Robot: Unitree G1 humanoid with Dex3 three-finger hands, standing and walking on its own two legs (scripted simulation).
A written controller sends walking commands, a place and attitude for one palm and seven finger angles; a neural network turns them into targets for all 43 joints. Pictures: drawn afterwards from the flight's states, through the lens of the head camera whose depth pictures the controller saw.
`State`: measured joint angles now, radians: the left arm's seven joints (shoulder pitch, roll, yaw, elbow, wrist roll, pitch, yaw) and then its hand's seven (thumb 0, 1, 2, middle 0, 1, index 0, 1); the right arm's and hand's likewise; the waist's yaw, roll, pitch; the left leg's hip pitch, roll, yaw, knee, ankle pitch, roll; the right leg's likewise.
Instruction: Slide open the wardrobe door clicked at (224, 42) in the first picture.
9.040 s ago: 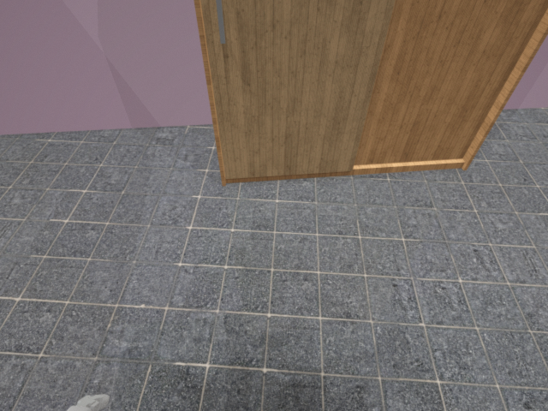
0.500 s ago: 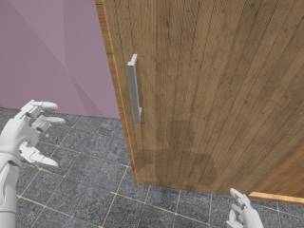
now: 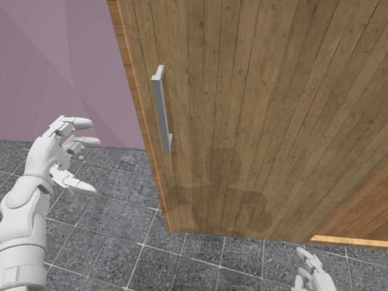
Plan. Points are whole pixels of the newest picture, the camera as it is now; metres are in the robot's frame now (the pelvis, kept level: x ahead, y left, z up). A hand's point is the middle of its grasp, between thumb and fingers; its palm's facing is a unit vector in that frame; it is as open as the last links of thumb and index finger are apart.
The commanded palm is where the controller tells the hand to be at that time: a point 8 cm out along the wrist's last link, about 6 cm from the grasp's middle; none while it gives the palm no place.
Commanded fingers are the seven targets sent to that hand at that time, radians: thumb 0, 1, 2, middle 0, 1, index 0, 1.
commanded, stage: move the hooked fingers beside the handle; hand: left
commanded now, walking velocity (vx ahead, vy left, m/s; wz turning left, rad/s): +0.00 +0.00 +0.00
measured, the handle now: (164, 114) +0.48 +0.11 +0.10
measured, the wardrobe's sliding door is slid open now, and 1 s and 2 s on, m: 0.00 0.00 0.00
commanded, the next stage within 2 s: feel for the door with the fingertips in 1.92 s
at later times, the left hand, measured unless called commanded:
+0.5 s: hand (104, 145) +0.36 +0.21 +0.12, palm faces +0.00 -1.00 -0.02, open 14.0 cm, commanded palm +0.33 +0.26 +0.12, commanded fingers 0.00 -0.50 0.30 -0.30 -1.20 -0.30 -1.20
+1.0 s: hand (129, 131) +0.40 +0.17 +0.12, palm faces -0.03 -1.00 -0.01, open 14.0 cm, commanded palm +0.38 +0.22 +0.11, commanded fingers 0.00 -0.50 0.30 -0.30 -1.20 -0.30 -1.20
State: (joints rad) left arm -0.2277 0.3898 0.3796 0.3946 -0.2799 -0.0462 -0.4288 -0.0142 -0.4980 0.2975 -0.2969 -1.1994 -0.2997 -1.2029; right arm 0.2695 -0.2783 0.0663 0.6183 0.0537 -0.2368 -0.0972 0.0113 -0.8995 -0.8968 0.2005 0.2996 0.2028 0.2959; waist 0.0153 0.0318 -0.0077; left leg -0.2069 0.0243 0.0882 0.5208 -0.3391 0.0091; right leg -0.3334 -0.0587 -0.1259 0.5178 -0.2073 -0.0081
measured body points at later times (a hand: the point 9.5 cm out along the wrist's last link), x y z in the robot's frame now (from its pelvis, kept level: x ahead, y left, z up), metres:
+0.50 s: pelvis +0.00 +0.00 +0.00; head +0.02 -0.02 +0.45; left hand +0.36 +0.27 +0.12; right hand +0.14 -0.25 -0.10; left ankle -0.04 +0.11 -0.73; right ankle +0.04 -0.12 -0.73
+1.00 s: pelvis +0.00 +0.00 +0.00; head +0.03 -0.01 +0.45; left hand +0.40 +0.23 +0.12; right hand +0.10 -0.26 -0.11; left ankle -0.04 +0.11 -0.73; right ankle +0.04 -0.12 -0.73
